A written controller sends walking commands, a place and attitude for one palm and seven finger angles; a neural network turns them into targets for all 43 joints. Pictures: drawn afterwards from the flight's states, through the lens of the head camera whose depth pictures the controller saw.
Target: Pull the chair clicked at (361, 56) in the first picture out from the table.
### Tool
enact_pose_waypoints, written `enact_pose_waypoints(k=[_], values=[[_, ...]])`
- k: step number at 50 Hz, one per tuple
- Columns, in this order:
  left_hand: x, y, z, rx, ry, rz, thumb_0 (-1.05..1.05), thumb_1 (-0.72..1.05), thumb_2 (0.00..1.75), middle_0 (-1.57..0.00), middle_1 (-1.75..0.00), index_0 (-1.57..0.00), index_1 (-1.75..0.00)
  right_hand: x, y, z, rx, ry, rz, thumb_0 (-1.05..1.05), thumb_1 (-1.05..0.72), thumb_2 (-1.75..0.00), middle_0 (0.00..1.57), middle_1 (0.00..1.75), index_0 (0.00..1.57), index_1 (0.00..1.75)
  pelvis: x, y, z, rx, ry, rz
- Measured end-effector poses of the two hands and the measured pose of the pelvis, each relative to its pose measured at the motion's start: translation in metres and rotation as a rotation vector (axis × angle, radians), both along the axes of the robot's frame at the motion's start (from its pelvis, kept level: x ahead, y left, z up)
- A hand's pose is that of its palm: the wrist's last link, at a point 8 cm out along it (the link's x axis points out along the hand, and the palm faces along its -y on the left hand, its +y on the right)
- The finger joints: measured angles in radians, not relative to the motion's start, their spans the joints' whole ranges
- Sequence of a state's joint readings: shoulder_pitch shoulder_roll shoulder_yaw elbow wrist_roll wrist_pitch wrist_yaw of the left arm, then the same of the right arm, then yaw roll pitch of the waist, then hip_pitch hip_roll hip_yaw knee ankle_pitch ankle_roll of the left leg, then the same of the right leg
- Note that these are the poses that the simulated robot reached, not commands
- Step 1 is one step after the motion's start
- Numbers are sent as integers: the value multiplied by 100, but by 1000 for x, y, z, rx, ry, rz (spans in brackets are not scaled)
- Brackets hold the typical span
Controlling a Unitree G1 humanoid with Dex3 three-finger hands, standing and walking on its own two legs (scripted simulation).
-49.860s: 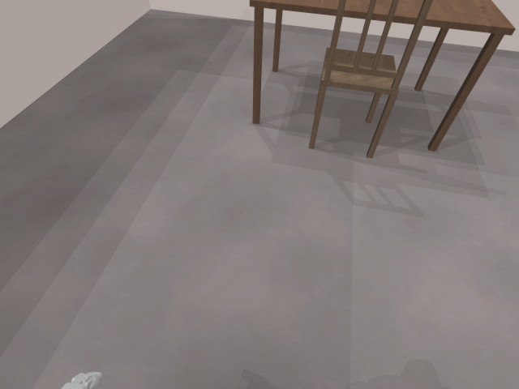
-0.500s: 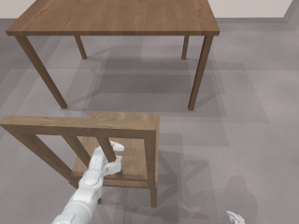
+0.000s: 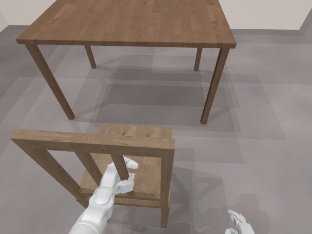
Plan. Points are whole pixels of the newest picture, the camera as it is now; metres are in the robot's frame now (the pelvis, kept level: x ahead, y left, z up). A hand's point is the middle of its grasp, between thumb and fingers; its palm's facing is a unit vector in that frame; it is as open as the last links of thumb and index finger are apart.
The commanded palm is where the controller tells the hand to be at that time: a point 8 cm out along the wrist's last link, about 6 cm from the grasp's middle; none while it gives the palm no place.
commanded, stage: stop walking, hand still on the chair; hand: left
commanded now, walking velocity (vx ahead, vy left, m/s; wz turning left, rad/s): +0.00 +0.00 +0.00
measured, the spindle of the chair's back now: (96, 174) +0.29 +0.20 -0.08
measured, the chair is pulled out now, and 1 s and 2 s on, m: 0.60 0.60 0.60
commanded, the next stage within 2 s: open the thumb and straighten the fingers in 0.06 s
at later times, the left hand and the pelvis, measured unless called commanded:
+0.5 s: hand (125, 179) +0.28 +0.11 -0.07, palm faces -0.09 -0.99 -0.11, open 10.7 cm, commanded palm +0.26 +0.16 -0.05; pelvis +0.01 +0.00 -0.03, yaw +0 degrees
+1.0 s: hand (124, 184) +0.27 +0.11 -0.08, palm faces -0.09 -0.99 -0.12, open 17.3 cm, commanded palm +0.25 +0.17 -0.05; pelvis +0.01 +0.00 -0.04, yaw +2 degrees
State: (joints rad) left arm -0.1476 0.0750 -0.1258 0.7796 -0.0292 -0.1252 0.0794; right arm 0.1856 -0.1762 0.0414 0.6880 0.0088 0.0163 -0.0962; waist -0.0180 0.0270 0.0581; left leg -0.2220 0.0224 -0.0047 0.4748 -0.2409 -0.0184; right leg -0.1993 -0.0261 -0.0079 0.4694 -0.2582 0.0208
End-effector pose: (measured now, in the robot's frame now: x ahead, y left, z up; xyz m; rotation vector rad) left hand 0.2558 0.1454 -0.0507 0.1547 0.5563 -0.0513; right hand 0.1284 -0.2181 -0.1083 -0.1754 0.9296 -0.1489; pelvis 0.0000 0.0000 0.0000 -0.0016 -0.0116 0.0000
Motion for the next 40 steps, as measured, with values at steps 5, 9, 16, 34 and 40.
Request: enact_pose_waypoints(k=[5,9,16,34,40], values=[[0,0,0,1,-1,1,7,70,82,-28,-128,-49,-145,0,-5,-2,-9,19,-3,1,-90,-90,20,30,20,30,2,-1,0,0,2,3],[0,0,0,0,0,2,7,70,82,-28,-128,-49,-145,-4,-14,-2,-28,34,-16,1,-90,-90,20,30,20,30,4,-3,0,1,0,6],[4,6,-1,-45,-60,-16,5,56,74,-37,-136,-49,-145,-11,-39,2,-27,-21,-61,1,-90,-90,20,30,20,30,5,-6,-11,4,86,10],[2,18,-3,-28,-21,-3,0,-46,24,-29,-86,-30,-88,17,-27,-17,-14,-125,-25,1,-90,-90,20,30,20,30,13,0,-36,1,174,13],[-2,21,-6,-21,-16,-1,0,-52,21,-15,-46,-16,-47,32,-18,-17,-9,-159,9,1,-90,-90,20,30,20,30,14,0,-40,-2,184,21]])
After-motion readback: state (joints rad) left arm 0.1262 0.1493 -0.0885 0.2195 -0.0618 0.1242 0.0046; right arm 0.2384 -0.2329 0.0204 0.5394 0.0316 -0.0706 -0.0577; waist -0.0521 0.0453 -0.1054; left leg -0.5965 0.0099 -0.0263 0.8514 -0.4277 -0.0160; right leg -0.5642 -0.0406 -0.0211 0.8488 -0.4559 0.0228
